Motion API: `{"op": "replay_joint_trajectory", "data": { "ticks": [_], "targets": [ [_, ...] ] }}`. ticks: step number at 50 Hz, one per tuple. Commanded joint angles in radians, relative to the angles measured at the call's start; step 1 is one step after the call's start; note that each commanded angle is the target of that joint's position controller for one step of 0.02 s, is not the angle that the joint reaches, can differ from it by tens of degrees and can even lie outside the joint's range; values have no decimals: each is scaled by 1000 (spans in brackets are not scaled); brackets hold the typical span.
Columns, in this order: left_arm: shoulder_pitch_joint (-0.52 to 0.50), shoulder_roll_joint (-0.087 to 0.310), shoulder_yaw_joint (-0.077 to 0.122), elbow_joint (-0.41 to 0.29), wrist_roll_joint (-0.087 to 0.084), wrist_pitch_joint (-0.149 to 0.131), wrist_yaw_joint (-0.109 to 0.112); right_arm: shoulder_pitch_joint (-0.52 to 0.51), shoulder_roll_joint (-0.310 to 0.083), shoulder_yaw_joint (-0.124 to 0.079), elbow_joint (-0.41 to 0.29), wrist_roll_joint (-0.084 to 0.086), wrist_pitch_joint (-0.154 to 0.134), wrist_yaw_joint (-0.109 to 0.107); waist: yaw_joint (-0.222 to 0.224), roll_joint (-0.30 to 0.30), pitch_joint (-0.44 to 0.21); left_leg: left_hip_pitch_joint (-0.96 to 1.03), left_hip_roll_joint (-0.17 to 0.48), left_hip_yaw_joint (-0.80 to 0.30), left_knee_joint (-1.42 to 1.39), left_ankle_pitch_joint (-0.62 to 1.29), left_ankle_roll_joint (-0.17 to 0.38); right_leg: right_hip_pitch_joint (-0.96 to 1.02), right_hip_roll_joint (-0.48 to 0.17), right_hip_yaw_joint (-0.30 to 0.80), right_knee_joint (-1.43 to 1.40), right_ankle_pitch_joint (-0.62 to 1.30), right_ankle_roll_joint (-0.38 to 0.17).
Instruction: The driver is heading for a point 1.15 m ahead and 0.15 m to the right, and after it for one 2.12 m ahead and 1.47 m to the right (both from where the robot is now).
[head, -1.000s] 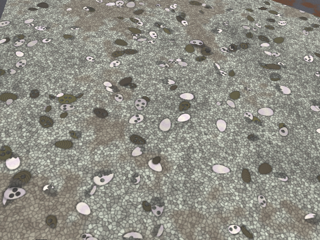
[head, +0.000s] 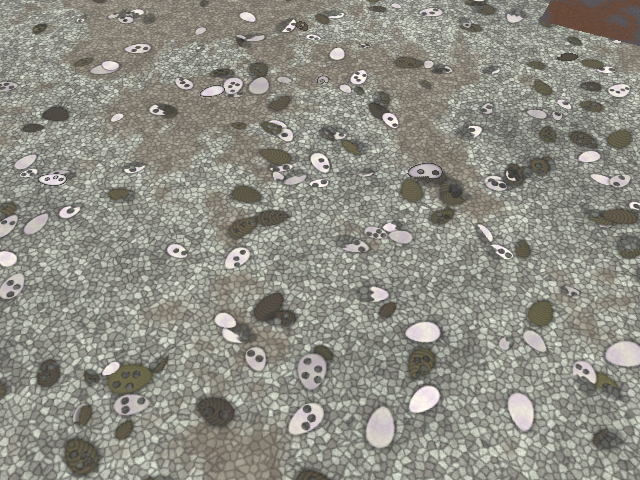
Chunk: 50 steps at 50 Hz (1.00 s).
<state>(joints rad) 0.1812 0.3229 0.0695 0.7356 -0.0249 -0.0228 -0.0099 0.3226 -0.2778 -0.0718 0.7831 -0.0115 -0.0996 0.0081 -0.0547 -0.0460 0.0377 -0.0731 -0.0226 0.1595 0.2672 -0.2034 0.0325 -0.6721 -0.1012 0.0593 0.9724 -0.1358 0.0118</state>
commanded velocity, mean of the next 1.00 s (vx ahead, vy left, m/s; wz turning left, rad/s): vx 0.50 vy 0.00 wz -0.25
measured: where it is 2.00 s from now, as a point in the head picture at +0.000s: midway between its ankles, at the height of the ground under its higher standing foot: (353, 233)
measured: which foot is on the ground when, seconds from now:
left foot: down 0.00-0.24, up 0.26-0.70, down 0.72-1.00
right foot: up 0.00-0.20, down 0.22-0.76, up 0.78-1.00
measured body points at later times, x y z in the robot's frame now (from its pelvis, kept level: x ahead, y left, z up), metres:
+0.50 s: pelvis +0.27 -0.08 +0.00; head +0.31 -0.11 +0.45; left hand +0.43 +0.17 -0.10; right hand +0.39 -0.39 -0.09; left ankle +0.45 +0.08 -0.67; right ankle +0.25 -0.14 -0.75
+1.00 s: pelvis +0.57 -0.10 +0.00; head +0.61 -0.09 +0.45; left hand +0.81 +0.11 -0.09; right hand +0.56 -0.38 -0.11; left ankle +0.58 -0.02 -0.75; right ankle +0.63 -0.30 -0.68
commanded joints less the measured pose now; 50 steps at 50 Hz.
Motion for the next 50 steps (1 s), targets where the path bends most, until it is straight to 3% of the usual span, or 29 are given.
{"op": "replay_joint_trajectory", "data": {
  "ticks": [1, 4, 7, 9, 10, 11, 12, 13, 14, 15, 16, 17, 18, 21, 23, 26, 31, 34, 35, 36, 37, 38, 39, 40, 41, 42, 43, 45, 50],
  "targets": [
    [-28, 0, -11, -68, 3, -12, -22, -90, -149, -35, -71, 4, -15, -11, 25, 88, 26, -29, 272, -78, -147, 263, 146, 20, -23, -1, -157, 153, -5],
    [-127, 3, -15, -110, 3, -13, -39, -43, -179, -46, -44, 17, 0, -15, -9, 75, 56, 35, 293, -28, -137, 267, 131, 21, -9, -48, -266, 161, -28],
    [-174, 25, -8, -149, 4, -10, -52, -19, -204, -56, -24, 35, 21, -16, -6, 86, 60, 136, 317, 6, -65, 398, 107, 21, 19, -90, -323, 60, -70],
    [-118, 60, 12, -154, 6, -4, -52, -29, -235, -64, -26, 44, 37, -21, 43, 122, -5, 169, 312, 38, 86, 736, 84, 144, 88, -152, -328, -47, -112],
    [-4, 93, 34, -130, 3, 0, -48, -43, -240, -64, -29, 48, 47, -23, 113, 123, -70, 145, 290, 64, 252, 852, 65, 295, 137, -180, -356, -55, -140],
    [171, 156, 70, -82, -1, 6, -34, -40, -217, -53, -36, 46, 49, -28, 198, 99, -162, 21, 248, 85, 487, 790, 27, 562, 173, -161, -405, -8, -179],
    [268, 262, 99, -60, -7, 16, -11, 3, -124, -22, -69, 6, 40, -28, 189, -100, -240, -324, 160, 87, 842, 190, -33, 877, -35, 196, -432, -17, -275],
    [214, 305, 92, -105, -4, -2, -18, 27, -63, 7, -116, 3, 7, -19, 113, -212, -391, -616, -30, -136, 1109, -410, -70, 1063, -226, 766, -619, -238, -452],
    [206, 209, 65, -111, -1, -19, -28, -87, -163, -14, -132, 40, -21, -6, 179, -68, -348, -727, 28, -264, 1140, -352, -50, 1036, -225, 724, -696, -276, -399],
    [180, 168, 53, -102, 3, -32, -28, -137, -166, -12, -151, 58, -36, -1, 160, -45, -216, -753, 66, -246, 1081, -263, -28, 913, -191, 581, -698, -223, -361],
    [117, 142, 44, -105, 3, -37, -28, -138, -153, -10, -140, 38, -42, -10, 109, 36, -136, -702, 110, -245, 988, -189, -25, 764, -144, 467, -693, -112, -323],
    [64, 106, 33, -116, 8, -39, -24, -128, -164, -17, -130, 12, -37, -17, 74, 25, -104, -633, 137, -248, 910, -142, -32, 658, -108, 386, -701, 3, -305],
    [38, 97, 28, -131, 19, -40, -19, -110, -164, -21, -127, 6, -26, -14, 49, 0, -94, -575, 148, -252, 883, -110, -40, 588, -86, 351, -721, 72, -303],
    [51, 115, 33, -118, 16, -46, -2, -117, -127, -13, -129, -6, 0, -14, 38, 12, -76, -536, 133, -223, 770, -46, -84, 489, -54, 265, -747, 230, -314],
    [82, 133, 38, -101, 11, -44, 11, -193, -102, -2, -151, -7, 5, -15, 60, 10, -48, -552, 114, -214, 635, 70, -107, 462, -24, 220, -749, 237, -293],
    [117, 121, 31, -75, 7, -37, 21, -286, -68, 16, -162, 1, -2, -1, 108, -27, -36, -479, 80, -197, 398, 276, -109, 442, 18, 156, -740, 149, -240],
    [200, 127, 28, -20, 7, -35, 20, -374, -97, 13, -186, 19, -20, 28, 151, -44, -1, -488, 67, -202, 257, 298, -57, 576, -68, 218, -691, 95, -228],
    [201, 139, 32, 1, 12, -27, 21, -338, -119, 5, -186, 23, -21, 34, 125, -67, 8, -484, 58, -180, 236, 155, 5, 688, -118, 221, -638, 268, -204],
    [182, 142, 32, 1, 12, -24, 22, -275, -134, -4, -171, 22, -21, 32, 86, -66, -24, -397, 29, -151, 213, 129, 33, 701, -99, 186, -564, 444, -187],
    [173, 128, 25, -2, 18, -20, 23, -153, -163, -21, -135, 18, -22, 29, 26, -41, -113, -227, 9, -136, 203, 166, 68, 688, -49, 132, -408, 594, -164],
    [174, 101, 10, -23, 36, -19, 29, 7, -209, -32, -111, 11, -21, 28, -36, 37, -259, 43, 136, -303, 234, 235, 135, 551, 3, 83, -149, 452, -131],
    [292, 35, -8, -36, 26, -35, 25, 86, -290, -56, -89, 8, -14, 35, 6, 309, -364, 380, 333, -765, 152, 37, 304, 161, 174, 3, 216, -89, -36],
    [255, 76, -10, -42, 29, -53, 19, 90, -206, -34, -85, 38, -11, 44, -10, 294, -340, 422, 348, -960, 25, -168, 296, -5, 166, 81, 295, -399, -35],
    [145, 127, 4, -62, 5, -66, 9, 27, -159, -20, -98, 39, -6, 39, -20, 196, -190, 309, 333, -842, 11, -211, 255, -78, 112, 89, 320, -327, -42],
    [68, 117, 0, -78, 6, -78, 7, -18, -153, -16, -113, 24, 2, 34, -13, 94, -110, 184, 290, -738, -3, -130, 232, -66, 80, 65, 281, -262, -47],
    [32, 107, 1, -91, 23, -87, 6, -43, -145, -13, -117, 19, 8, 32, 7, 55, -49, 89, 257, -669, -19, -20, 232, -60, 55, 51, 209, -217, -40],
    [40, 99, 4, -92, 36, -90, 6, -54, -132, -7, -122, 12, 7, 27, 33, 73, -50, 39, 224, -619, -33, 75, 223, -9, 31, 52, 145, -177, -33],
    [61, 75, 1, -91, 44, -84, 8, -57, -128, -6, -124, 18, 10, 19, 56, 121, -64, -7, 188, -558, -53, 184, 231, 41, 29, 34, 60, -158, -3],
    [-86, 28, -16, -127, 41, -76, 13, 0, -176, -22, -97, 31, 23, -12, 19, 120, -30, -114, 135, -457, -63, 252, 208, 77, 63, 7, -239, 54, 56]
  ]
}}
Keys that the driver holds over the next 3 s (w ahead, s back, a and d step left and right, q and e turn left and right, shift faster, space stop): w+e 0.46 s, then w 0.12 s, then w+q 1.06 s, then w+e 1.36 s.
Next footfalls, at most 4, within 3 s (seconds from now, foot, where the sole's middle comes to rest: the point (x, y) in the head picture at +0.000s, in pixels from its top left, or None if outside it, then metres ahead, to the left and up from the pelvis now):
0.22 right None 0.29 -0.15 -0.78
0.72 left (333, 414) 0.62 -0.04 -0.78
1.22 right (432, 321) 0.84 -0.29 -0.78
1.74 left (305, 243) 1.10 0.00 -0.78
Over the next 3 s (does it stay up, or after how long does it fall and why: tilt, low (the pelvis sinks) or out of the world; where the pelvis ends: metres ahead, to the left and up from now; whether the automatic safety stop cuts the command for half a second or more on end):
stays up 1.67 -0.13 0.00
